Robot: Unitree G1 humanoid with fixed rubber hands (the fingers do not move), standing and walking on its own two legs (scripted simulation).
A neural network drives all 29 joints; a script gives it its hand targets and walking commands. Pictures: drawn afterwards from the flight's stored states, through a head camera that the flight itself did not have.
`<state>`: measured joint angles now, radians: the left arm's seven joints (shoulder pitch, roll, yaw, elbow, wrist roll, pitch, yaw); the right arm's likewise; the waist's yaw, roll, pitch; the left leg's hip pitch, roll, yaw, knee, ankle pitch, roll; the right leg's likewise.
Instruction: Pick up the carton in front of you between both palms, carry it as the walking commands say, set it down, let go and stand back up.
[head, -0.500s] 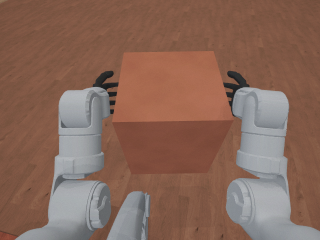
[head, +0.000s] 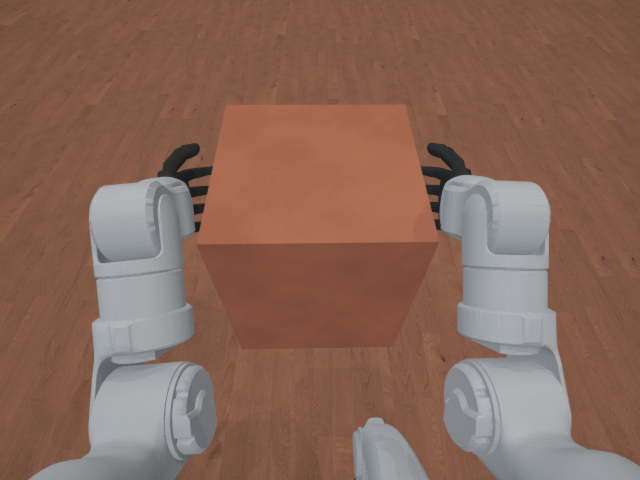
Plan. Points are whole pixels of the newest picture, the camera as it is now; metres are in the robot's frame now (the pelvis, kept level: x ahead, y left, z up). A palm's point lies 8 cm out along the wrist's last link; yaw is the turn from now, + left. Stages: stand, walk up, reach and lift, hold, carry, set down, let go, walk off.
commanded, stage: carry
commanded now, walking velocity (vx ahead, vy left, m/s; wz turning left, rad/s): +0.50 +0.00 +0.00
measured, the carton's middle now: (316, 236) +0.40 -0.02 +0.09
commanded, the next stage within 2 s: none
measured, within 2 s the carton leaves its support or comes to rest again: neither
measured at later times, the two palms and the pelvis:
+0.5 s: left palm (213, 104) +0.64 +0.12 +0.14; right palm (397, 96) +0.67 -0.17 +0.13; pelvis +0.29 -0.04 +0.02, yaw +3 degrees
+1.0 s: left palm (216, 46) +0.88 +0.14 +0.12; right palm (365, 43) +0.88 -0.16 +0.12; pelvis +0.61 -0.01 +0.02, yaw +1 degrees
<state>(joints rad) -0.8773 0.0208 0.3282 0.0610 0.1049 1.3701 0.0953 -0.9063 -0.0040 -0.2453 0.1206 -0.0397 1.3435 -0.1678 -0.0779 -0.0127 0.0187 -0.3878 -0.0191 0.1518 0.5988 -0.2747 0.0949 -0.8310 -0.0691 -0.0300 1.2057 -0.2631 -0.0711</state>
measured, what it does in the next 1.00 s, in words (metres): walks ahead: right foot, then left foot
